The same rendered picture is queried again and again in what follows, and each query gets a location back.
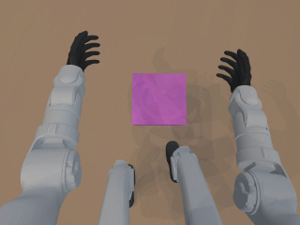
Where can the left robot shin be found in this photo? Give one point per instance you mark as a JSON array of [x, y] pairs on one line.
[[119, 162]]

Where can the right robot thigh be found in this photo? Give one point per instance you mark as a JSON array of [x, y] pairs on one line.
[[198, 203]]

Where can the robot left hand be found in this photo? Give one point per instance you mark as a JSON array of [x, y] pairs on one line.
[[78, 54]]

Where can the robot right forearm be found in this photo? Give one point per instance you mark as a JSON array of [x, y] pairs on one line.
[[255, 151]]

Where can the left robot upper arm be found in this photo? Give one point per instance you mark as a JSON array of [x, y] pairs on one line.
[[48, 175]]

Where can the right robot upper arm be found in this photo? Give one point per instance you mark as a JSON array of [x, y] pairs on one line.
[[267, 198]]

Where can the robot right hand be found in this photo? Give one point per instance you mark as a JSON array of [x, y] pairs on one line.
[[240, 71]]

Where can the robot left forearm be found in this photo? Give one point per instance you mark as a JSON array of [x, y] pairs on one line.
[[60, 123]]

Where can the carton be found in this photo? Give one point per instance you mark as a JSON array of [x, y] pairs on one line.
[[159, 99]]

